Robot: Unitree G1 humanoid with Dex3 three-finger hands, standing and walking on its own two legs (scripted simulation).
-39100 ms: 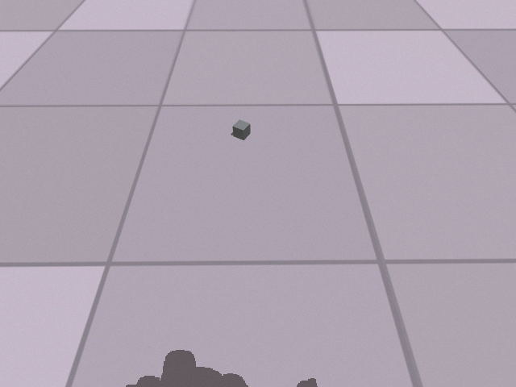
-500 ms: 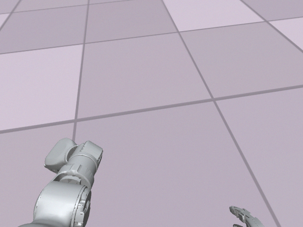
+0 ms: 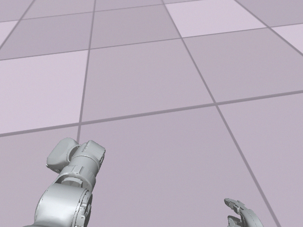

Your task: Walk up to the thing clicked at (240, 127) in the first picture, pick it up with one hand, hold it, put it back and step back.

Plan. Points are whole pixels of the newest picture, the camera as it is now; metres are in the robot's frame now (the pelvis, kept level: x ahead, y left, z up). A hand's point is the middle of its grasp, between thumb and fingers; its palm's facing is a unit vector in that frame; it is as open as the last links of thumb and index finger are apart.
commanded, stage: hold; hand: left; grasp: from above
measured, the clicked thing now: (80, 166) +0.33 +0.23 -0.07
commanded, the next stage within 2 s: crouch in 0.70 s
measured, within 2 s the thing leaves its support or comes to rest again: neither
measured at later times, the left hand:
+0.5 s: hand (78, 163) +0.32 +0.22 -0.03, palm faces -0.15 -0.41 -0.90, open 10.4 cm
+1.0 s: hand (80, 165) +0.32 +0.22 -0.04, palm faces -0.20 -0.40 -0.89, open 10.4 cm
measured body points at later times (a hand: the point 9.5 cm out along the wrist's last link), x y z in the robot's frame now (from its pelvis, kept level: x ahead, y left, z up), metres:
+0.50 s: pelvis +0.01 +0.00 +0.00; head +0.02 -0.02 +0.45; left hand +0.33 +0.24 +0.02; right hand +0.16 -0.24 -0.12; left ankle +0.00 +0.15 -0.72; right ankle +0.00 -0.13 -0.72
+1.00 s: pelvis +0.01 +0.00 +0.00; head +0.03 -0.02 +0.45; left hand +0.33 +0.23 +0.01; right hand +0.14 -0.25 -0.12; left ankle +0.00 +0.15 -0.72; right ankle +0.00 -0.13 -0.72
